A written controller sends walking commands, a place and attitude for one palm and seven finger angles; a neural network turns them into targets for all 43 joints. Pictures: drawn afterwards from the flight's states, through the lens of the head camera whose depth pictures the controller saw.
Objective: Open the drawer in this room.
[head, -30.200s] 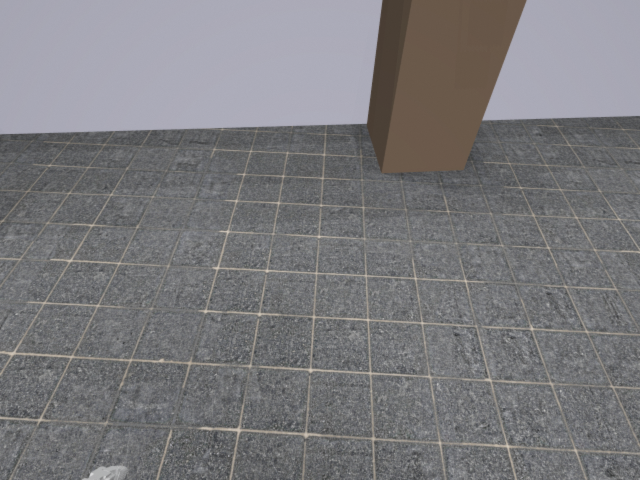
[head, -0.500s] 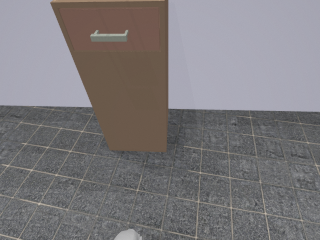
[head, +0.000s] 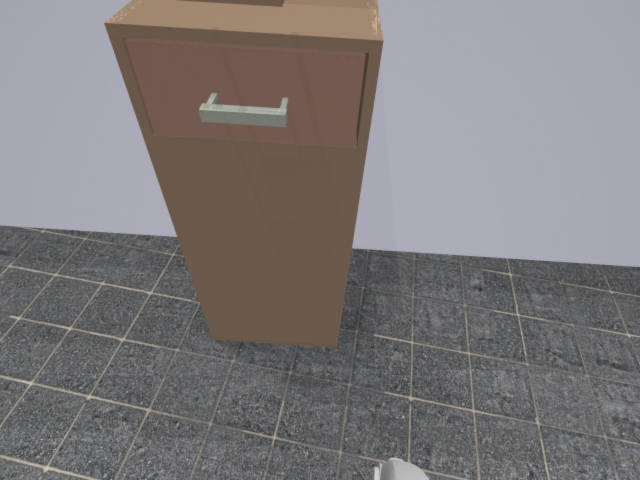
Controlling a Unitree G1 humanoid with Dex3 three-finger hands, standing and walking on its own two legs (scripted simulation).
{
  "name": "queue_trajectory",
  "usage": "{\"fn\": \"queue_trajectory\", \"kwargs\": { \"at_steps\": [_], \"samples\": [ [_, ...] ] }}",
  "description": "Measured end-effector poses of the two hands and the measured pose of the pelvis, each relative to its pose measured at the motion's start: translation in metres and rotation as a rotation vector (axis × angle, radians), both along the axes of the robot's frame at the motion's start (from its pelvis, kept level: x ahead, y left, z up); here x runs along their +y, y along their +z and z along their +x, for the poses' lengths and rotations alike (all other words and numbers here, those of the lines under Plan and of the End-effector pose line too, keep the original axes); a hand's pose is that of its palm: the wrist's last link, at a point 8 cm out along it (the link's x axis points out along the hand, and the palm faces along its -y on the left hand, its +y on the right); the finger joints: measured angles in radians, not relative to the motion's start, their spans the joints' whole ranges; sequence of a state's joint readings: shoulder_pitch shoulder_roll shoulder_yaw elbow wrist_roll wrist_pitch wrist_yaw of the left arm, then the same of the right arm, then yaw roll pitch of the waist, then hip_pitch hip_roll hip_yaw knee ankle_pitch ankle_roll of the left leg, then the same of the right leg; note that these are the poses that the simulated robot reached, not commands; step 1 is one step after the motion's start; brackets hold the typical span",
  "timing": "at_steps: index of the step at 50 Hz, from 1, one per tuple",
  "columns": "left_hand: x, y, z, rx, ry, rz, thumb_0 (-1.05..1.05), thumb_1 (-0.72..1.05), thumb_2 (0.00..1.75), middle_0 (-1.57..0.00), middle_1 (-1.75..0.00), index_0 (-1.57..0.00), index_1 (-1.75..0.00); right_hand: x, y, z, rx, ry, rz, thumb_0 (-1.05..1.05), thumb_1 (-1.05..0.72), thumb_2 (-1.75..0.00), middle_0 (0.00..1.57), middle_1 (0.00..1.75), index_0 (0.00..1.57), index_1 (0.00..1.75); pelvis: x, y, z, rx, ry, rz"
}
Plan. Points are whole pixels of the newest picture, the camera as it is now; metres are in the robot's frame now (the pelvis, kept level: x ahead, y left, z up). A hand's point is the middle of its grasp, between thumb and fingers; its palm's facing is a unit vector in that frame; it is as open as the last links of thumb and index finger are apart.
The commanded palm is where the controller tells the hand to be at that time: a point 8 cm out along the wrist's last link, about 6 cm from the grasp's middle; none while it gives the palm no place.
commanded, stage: take the last steps up to it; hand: left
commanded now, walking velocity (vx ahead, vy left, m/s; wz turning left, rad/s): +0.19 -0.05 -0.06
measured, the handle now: (246, 108) +0.65 +0.18 +0.14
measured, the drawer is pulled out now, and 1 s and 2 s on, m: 0.00 0.00 0.00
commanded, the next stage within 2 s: come to a stop and stand still in 0.08 s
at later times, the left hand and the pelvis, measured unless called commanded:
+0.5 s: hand (238, 446) +0.20 +0.13 -0.16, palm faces +0.02 -0.97 -0.26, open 7.2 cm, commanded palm none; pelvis +0.10 -0.05 -0.01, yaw +0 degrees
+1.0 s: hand out of the picture +0.07 +0.21 -0.18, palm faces +0.05 -0.97 -0.24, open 7.4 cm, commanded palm none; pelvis +0.07 +0.02 -0.01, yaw +0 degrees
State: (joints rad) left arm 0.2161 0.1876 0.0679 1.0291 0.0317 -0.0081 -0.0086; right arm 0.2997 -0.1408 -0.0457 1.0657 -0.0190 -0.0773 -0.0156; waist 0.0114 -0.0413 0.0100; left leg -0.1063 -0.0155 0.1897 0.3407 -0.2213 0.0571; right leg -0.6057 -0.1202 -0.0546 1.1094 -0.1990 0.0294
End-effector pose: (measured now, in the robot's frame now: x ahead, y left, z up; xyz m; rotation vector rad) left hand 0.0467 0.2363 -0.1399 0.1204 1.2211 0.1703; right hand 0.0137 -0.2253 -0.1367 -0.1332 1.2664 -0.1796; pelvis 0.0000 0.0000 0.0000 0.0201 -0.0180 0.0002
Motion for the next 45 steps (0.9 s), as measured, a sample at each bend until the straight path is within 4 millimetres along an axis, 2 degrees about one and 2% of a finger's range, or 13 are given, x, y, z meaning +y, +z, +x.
{"fn": "queue_trajectory", "kwargs": {
  "at_steps": [4, 8, 12, 14, 17, 20, 26, 31, 34, 38, 42, 45],
  "samples": [
    [-0.006, 0.009, 0.064, -0.071, -0.042, 0.014, 0.0, 0.91, 0.9, -0.19, -0.3, -0.2, -0.3, 0.007, -0.007, -0.011, 0.092, -0.043, 0.042, 0.0, -0.93, -0.9, 0.2, 0.3, 0.19, 0.3, -0.006, -0.001, 0.028, 0.0, -0.004, 0.009],
    [-0.025, 0.01, 0.116, -0.089, -0.099, 0.019, 0.0, 0.91, 0.9, -0.19, -0.3, -0.2, -0.3, 0.009, -0.014, -0.018, 0.184, -0.094, 0.083, 0.0, -0.92, -0.9, 0.2, 0.3, 0.2, 0.3, -0.018, -0.004, 0.057, -0.001, -0.015, 0.011],
    [-0.052, 0.0, 0.158, -0.098, -0.146, 0.024, 0.0, 0.91, 0.9, -0.19, -0.3, -0.2, -0.3, -0.001, -0.027, -0.016, 0.273, -0.138, 0.116, 0.0, -0.91, -0.9, 0.2, 0.3, 0.2, 0.3, -0.039, -0.017, 0.091, -0.001, -0.025, 0.017],
    [-0.065, -0.005, 0.167, -0.098, -0.147, 0.027, 0.0, 0.91, 0.9, -0.19, -0.3, -0.2, -0.3, -0.01, -0.033, -0.008, 0.308, -0.143, 0.122, 0.0, -0.91, -0.9, 0.2, 0.3, 0.2, 0.3, -0.047, -0.021, 0.102, -0.002, -0.026, 0.008],
    [-0.08, -0.004, 0.165, -0.061, -0.136, 0.018, 0.0, 0.91, 0.9, -0.19, -0.3, -0.2, -0.3, -0.026, -0.034, 0.016, 0.308, -0.136, 0.107, 0.01, -0.91, -0.9, 0.2, 0.3, 0.2, 0.3, -0.053, -0.018, 0.109, -0.006, -0.015, 0.005],
    [-0.076, 0.002, 0.162, -0.058, -0.082, 0.041, -0.02, 0.93, 0.9, -0.2, -0.3, -0.21, -0.3, -0.042, -0.032, 0.048, 0.269, -0.096, 0.08, 0.01, -0.91, -0.9, 0.2, 0.3, 0.19, 0.3, -0.054, -0.013, 0.109, -0.001, -0.005, 0.011],
    [-0.05, 0.01, 0.144, -0.03, -0.047, 0.081, -0.02, 0.93, 0.9, -0.2, -0.3, -0.21, -0.3, -0.063, -0.025, 0.113, 0.119, -0.015, 0.02, 0.0, -0.91, -0.9, 0.2, 0.3, 0.19, 0.3, -0.046, -0.008, 0.101, 0.011, 0.001, 0.017],
    [-0.018, 0.008, 0.12, -0.015, -0.036, 0.109, -0.01, 0.91, 0.9, -0.2, -0.3, -0.21, -0.3, -0.06, -0.009, 0.148, -0.034, 0.028, -0.026, 0.0, -0.91, -0.9, 0.19, 0.3, 0.19, 0.3, -0.029, -0.009, 0.091, 0.006, 0.002, 0.015],
    [0.006, 0.001, 0.107, -0.033, -0.023, 0.125, 0.0, 0.91, 0.9, -0.2, -0.3, -0.21, -0.3, -0.051, -0.006, 0.159, -0.159, 0.056, -0.062, 0.0, -0.91, -0.9, 0.19, 0.3, 0.19, 0.3, -0.012, -0.02, 0.088, -0.004, 0.022, -0.01],
    [0.028, 0.001, 0.083, -0.018, 0.004, 0.129, 0.0, 0.91, 0.9, -0.2, -0.3, -0.2, -0.3, -0.029, -0.004, 0.16, -0.208, 0.074, -0.053, 0.0, -0.91, -0.9, 0.19, 0.3, 0.19, 0.3, 0.001, -0.022, 0.083, -0.033, 0.007, 0.003],
    [0.035, 0.0, 0.057, 0.009, 0.004, 0.131, 0.0, 0.91, 0.9, -0.2, -0.3, -0.2, -0.3, -0.006, -0.013, 0.158, -0.217, 0.084, 0.003, 0.0, -0.91, -0.9, 0.2, 0.3, 0.19, 0.3, 0.007, -0.024, 0.079, -0.039, -0.007, 0.015],
    [0.031, 0.001, 0.035, 0.046, 0.006, 0.111, 0.0, 0.91, 0.9, -0.19, -0.3, -0.2, -0.3, 0.011, -0.018, 0.148, -0.192, 0.085, 0.04, 0.0, -0.91, -0.9, 0.2, 0.3, 0.19, 0.3, 0.014, -0.021, 0.074, -0.038, -0.004, 0.005]
  ]
}}
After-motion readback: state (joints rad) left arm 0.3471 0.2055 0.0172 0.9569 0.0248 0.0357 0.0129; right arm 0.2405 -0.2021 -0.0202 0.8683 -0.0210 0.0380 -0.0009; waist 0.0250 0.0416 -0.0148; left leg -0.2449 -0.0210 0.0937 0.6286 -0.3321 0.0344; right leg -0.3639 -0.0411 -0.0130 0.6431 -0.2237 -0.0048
